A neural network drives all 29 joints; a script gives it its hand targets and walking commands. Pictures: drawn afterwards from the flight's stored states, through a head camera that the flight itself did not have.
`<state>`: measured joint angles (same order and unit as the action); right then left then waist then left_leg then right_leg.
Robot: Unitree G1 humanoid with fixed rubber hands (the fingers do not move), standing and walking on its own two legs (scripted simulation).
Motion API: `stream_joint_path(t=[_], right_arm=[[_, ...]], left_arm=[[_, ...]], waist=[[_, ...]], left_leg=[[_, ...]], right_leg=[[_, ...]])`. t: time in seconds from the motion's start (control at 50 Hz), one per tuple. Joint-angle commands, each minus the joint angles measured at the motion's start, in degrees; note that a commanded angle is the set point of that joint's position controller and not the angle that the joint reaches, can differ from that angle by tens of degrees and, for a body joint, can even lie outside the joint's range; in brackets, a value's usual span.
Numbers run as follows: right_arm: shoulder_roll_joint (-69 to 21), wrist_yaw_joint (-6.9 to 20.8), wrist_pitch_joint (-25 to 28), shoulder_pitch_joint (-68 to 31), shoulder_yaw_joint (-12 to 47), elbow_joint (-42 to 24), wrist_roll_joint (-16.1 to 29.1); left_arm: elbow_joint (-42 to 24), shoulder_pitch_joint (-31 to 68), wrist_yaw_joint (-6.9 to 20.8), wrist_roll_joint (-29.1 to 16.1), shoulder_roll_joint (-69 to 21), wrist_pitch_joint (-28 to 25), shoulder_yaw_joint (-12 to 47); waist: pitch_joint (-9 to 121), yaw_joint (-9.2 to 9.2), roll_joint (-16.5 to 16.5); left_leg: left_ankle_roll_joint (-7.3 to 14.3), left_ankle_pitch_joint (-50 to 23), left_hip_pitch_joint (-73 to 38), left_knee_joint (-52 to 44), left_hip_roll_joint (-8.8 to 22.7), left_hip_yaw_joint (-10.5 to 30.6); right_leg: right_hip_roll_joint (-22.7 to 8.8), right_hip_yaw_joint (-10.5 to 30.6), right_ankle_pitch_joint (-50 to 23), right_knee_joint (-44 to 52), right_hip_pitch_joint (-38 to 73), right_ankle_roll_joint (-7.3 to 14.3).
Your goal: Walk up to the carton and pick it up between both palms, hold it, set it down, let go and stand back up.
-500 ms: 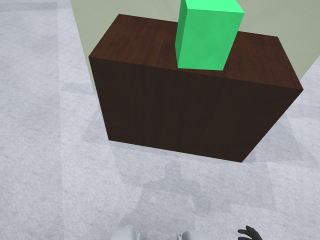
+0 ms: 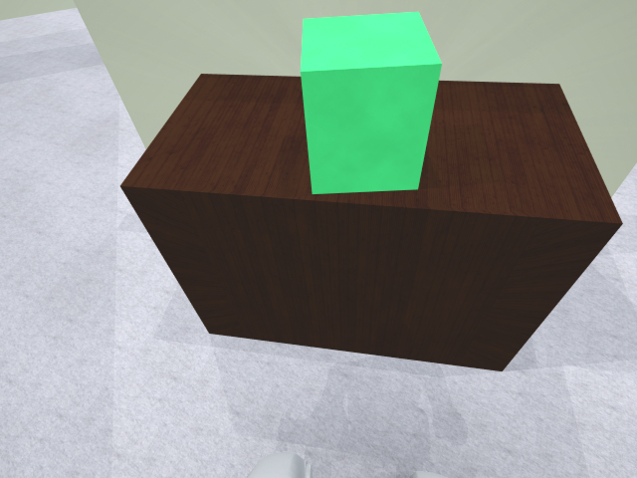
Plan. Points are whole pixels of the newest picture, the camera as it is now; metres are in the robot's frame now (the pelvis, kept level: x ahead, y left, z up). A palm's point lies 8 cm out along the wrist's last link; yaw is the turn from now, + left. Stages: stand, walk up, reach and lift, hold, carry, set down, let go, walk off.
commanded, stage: walk up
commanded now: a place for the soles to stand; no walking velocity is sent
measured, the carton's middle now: (362, 107) +0.73 -0.04 +0.07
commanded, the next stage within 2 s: none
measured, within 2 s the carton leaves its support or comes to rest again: neither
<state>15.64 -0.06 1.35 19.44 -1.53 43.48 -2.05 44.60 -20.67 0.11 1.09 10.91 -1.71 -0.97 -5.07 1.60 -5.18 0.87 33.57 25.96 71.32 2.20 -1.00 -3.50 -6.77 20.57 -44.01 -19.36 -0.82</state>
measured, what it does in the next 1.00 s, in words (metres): walks ahead: left foot, then right foot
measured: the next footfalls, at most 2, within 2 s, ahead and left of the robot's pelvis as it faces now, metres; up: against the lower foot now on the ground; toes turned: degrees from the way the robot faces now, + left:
left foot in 0.14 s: +0.18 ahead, +0.05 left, +0.00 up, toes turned +3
right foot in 0.52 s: +0.30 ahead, -0.20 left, +0.00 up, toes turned +1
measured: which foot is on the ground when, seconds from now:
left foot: up 0.00-0.12, down 0.14-1.00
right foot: down 0.00-0.16, up 0.18-0.50, down 0.52-1.00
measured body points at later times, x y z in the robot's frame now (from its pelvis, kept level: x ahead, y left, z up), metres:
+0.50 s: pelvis +0.15 -0.04 +0.01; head +0.18 -0.01 +0.46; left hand +0.28 +0.19 -0.13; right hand +0.18 -0.29 -0.10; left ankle +0.14 +0.08 -0.71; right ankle +0.25 -0.20 -0.69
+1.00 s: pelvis +0.16 -0.07 +0.02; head +0.17 -0.06 +0.47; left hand +0.26 +0.17 -0.12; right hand +0.25 -0.31 -0.12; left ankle +0.14 +0.04 -0.71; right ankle +0.26 -0.20 -0.71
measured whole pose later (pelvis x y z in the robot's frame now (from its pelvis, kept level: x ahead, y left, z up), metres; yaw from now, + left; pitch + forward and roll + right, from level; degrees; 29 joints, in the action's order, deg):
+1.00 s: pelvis +0.16 -0.07 +0.02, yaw +3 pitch -3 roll +0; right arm 12.2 0.1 -0.7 13.4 0.6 49.3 0.2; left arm 50.0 -8.2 0.0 0.8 12.9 1.6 1.1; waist -5.3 -0.1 1.4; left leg 0.4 21.1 12.7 36.7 -0.4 -1.0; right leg -3.9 -3.5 9.3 -33.8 -21.5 -0.6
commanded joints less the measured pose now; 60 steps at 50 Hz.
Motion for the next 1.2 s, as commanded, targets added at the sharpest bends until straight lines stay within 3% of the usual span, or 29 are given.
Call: stream_joint_path(t=[0.0, 0.06, 0.1, 0.12, 0.14, 0.16, 0.18, 0.2, 0.3, 0.42, 0.44, 0.48, 0.5, 0.52, 0.54, 0.56, 0.58, 0.6, 0.66, 0.68, 0.72, 0.76, 0.8, 0.84, 0.9, 0.96, 1.02, 1.08, 1.18], right_arm=[[1.1, 0.3, 2.1, 0.5, -0.5, -6.6, 0.2], [-2.1, 0.7, 3.1, 0.3, 0.2, -6.0, 0.8], [-1.5, 0.0, 3.8, 8.6, -1.1, -3.9, 1.0], [1.5, -0.4, 4.2, 12.4, -2.6, -2.2, 0.0], [7.3, -1.0, 3.9, 15.7, -4.1, -2.9, -0.6], [10.1, -2.5, 3.1, 14.4, -4.7, -6.0, 0.8], [11.5, -3.5, 2.3, 12.9, -5.1, -5.0, 2.0], [9.6, -3.8, 2.2, 10.7, -4.4, -5.1, 2.6], [0.9, -2.5, 4.8, 3.5, -1.2, -4.8, 0.8], [3.9, -1.8, 3.3, -1.4, -0.5, -3.0, 0.4], [5.2, -1.7, 2.8, -0.2, -0.6, -2.6, 0.8], [6.9, -0.9, 0.9, -5.0, -1.0, -2.3, 1.3], [5.3, -1.0, 0.7, -3.7, -0.1, -2.3, 2.6], [2.4, -0.9, 0.1, -0.4, 0.5, -2.2, 3.1], [1.1, -1.5, -1.2, 0.8, 1.0, -1.5, 2.3], [-0.4, -1.8, -2.7, 4.2, 1.2, -0.1, 3.1], [2.3, -2.1, -3.5, 3.2, 0.3, -1.1, 2.3], [2.8, -2.4, -3.3, 2.9, 0.0, 0.4, 2.4], [2.4, -2.2, -2.0, 4.2, -0.5, 0.8, 2.2], [1.5, -2.0, -1.7, 4.9, -0.3, 1.7, 2.0], [2.2, -1.9, -0.9, 4.5, -0.5, 1.5, 1.3], [7.5, -1.0, -1.0, -4.7, -1.4, -0.1, 2.7], [5.3, -0.3, -0.9, -8.6, -0.5, 0.4, 2.4], [3.2, -0.4, -1.0, -4.7, 0.1, 1.1, 2.0], [3.5, 0.0, -0.9, -4.7, 0.4, 2.1, 2.6], [3.4, 0.1, -1.1, -4.6, 0.5, 2.7, 2.3], [3.7, 0.1, -0.8, -4.4, 0.5, 3.9, 2.3], [5.7, 0.3, -0.6, -4.2, -0.1, 5.4, 2.2], [3.0, -0.1, -0.1, -4.5, 1.1, 5.8, 2.6]], left_arm=[[-0.9, -2.8, -0.6, 1.2, 12.4, -1.5, -2.7], [-0.9, 0.9, 0.1, 1.9, 11.3, -2.1, -2.2], [-0.4, 4.3, 0.6, 1.0, 12.2, -1.4, -1.8], [-1.2, 1.2, 1.1, 0.8, 8.0, -1.1, -0.5], [-1.6, -1.6, 1.4, 0.8, 3.4, -0.3, 1.0], [-3.0, -2.0, 1.4, 1.1, 6.0, 1.1, 0.7], [-3.1, -1.8, 1.5, 0.8, 10.5, 2.3, -0.5], [-2.8, -1.4, 1.3, 0.1, 10.6, 2.4, -0.5], [-0.8, 0.4, 1.1, 1.9, 7.8, 2.2, -1.2], [-0.6, 3.0, 0.8, 0.2, 3.1, 2.1, 0.6], [-1.6, 5.9, 0.6, 0.4, 3.4, 1.4, 0.1], [-0.1, 2.0, -0.3, 0.5, 5.5, 1.1, -0.7], [0.4, 0.4, -0.8, 0.9, 8.7, 0.6, -1.4], [-0.6, 2.0, -1.0, 0.4, 11.7, 0.5, -1.9], [-2.2, 4.6, -1.0, -0.7, 11.4, 1.0, -1.7], [-2.3, 5.6, -1.3, -0.9, 12.3, 1.7, -1.7], [-3.0, 9.9, -1.4, -1.3, 12.6, 2.3, -2.0], [-4.4, 13.6, -1.5, -1.2, 12.7, 3.1, -2.4], [-4.9, 18.7, -1.4, -0.2, 11.0, 3.6, -1.0], [-4.6, 19.1, -1.1, 0.4, 10.5, 3.6, -1.2], [-4.2, 16.8, -0.6, -0.4, 9.2, 3.7, 0.0], [-3.6, 14.8, -0.8, -1.1, 6.5, 3.7, 0.3], [-0.7, 12.2, -0.6, -0.5, 5.8, 2.4, 1.0], [0.1, 15.1, -0.1, 0.0, 8.6, 2.3, 0.1], [1.0, 13.7, -0.3, -0.8, 8.2, 2.2, 0.7], [1.8, 14.9, -0.5, -0.2, 8.8, 2.0, 0.8], [3.4, 13.0, -0.5, -0.8, 9.7, 1.8, 0.9], [4.6, 11.8, -0.4, -0.9, 10.4, 1.8, 0.8], [6.4, 10.4, -0.3, -0.6, 9.6, 1.2, 1.1]], waist=[[-3.3, 0.16, 17.5], [2.2, -1.79, 15.1], [6.0, -7.49, 11.7], [8.5, -8.19, 2.3], [10.3, -8.74, -7.9], [7.7, -9.29, -6.4], [5.7, -8.15, -2.4], [3.8, -7.41, -2.5], [-2.3, -2.44, 1.4], [3.4, -1.38, -11.8], [2.9, -2.18, -9.9], [5.7, 1.03, -5.8], [6.2, 2.25, 0.9], [9.5, 0.66, 7.2], [10.8, -0.28, 11.9], [15.4, -0.58, 14.4], [9.7, -1.19, 17.8], [8.1, -1.78, 19.5], [8.0, -4.27, 21.3], [9.2, -4.85, 17.5], [11.6, -4.32, 13.2], [6.5, -1.04, -0.1], [7.4, 0.22, 4.0], [8.2, -3.15, 5.9], [4.5, -0.84, 4.2], [3.1, -2.42, 7.1], [0.3, -1.78, 4.4], [1.0, -1.76, 2.9], [3.5, -1.07, 5.5]], left_leg=[[0.3, -0.6, 8.6, -11.6, 2.6, 3.1], [1.2, -12.7, -4.5, -25.9, 1.1, 0.3], [1.5, -26.6, -21.8, -41.4, -0.8, -1.0], [1.7, -27.7, -32.7, -40.3, 0.7, 2.4], [3.1, -10.8, -34.4, -45.8, 12.9, 21.5], [4.2, -3.6, -30.7, -55.2, 22.5, 40.3], [10.2, 0.1, -28.4, -55.8, 25.4, 46.5], [9.2, -7.4, -26.9, -55.9, 25.7, 46.1], [10.6, -45.5, -12.9, -51.9, 16.4, 16.7], [8.6, -70.6, -12.8, -41.0, 8.9, 1.7], [8.2, -71.2, -10.9, -38.7, 8.1, 1.9], [6.1, -56.3, -5.2, -31.0, 6.3, 0.3], [2.6, -46.8, -2.9, -27.5, 3.6, -0.3], [-0.6, -30.8, -0.5, -21.4, -0.1, -3.5], [-1.1, -3.8, -3.6, -17.5, -1.0, -2.2], [-1.1, 7.2, -7.5, -12.6, -1.0, 1.0], [-0.9, 8.6, -4.5, -10.9, -0.7, 1.6], [-1.4, 7.2, -5.9, -12.5, -0.4, 1.5], [-0.9, -5.5, -10.3, -24.5, 0.1, 0.8], [-0.6, -13.2, -14.4, -32.7, -0.2, -1.2], [0.5, -18.7, -18.2, -43.0, 3.3, 7.1], [6.9, -14.8, -4.7, -46.3, 10.2, 17.4], [5.4, -17.3, -1.7, -44.1, 6.7, 10.6], [2.3, -14.7, -8.3, -42.8, 2.9, 5.3], [2.8, -10.0, -4.6, -46.2, 3.8, 8.8], [2.2, -10.2, -6.8, -46.6, 2.9, 6.8], [2.0, -8.3, -4.8, -47.9, 2.3, 6.8], [2.7, -2.4, -2.7, -51.7, 3.1, 8.1], [2.4, -11.9, -5.8, -49.4, 3.1, 8.3]], right_leg=[[-18.1, 26.0, 5.6, 28.1, 2.7, 15.3], [-15.4, 14.9, -14.2, 22.4, 0.6, 13.9], [-10.5, 8.1, -7.8, 11.2, -6.2, 8.5], [-5.0, 3.8, -1.7, -0.2, -14.5, 5.9], [-0.2, 1.3, 11.9, -17.0, -19.7, 3.5], [0.9, 4.7, 11.9, -22.2, -26.3, 1.3], [-0.4, 7.5, 13.1, -27.8, -25.9, 0.7], [-0.7, 8.6, 10.9, -30.7, -27.2, 0.3], [-3.4, 9.6, 3.3, -23.2, -17.0, -1.5], [0.7, 3.5, -4.9, -1.6, -2.6, -0.6], [2.4, 1.2, -8.3, 1.3, 0.0, 0.0], [3.7, 1.1, -23.5, 12.9, 12.8, 1.0], [-0.3, 5.1, -38.8, 13.2, 16.6, 2.6], [-9.4, 14.4, -50.7, 12.9, 18.7, 6.5], [-16.4, 21.6, -50.5, 15.2, 14.1, 12.1], [-19.7, 25.5, -38.8, 17.0, 11.4, 15.9], [-19.5, 29.5, -23.3, 21.0, 4.8, 16.0], [-16.9, 25.9, -12.8, 24.0, 1.9, 14.6], [-11.4, 16.8, -18.8, 20.2, -0.9, 11.7], [-10.0, 15.6, -16.3, 17.6, -0.9, 10.1], [-9.7, 15.9, -17.3, 11.0, -1.2, 6.7], [-0.6, 6.9, -5.0, 8.9, 1.4, 3.1], [-2.7, 7.9, -12.1, 12.1, 12.2, 3.4], [-7.3, 12.7, -12.2, 15.0, 4.6, 5.8], [-4.7, 10.6, -5.6, 17.1, 6.3, 4.3], [-6.6, 12.9, 0.0, 20.7, 3.0, 4.6], [-5.6, 11.9, 2.7, 21.7, 2.5, 3.4], [-3.5, 9.4, 1.3, 20.2, 5.0, 2.1], [-5.0, 9.3, -5.1, 19.6, 6.9, 3.5]])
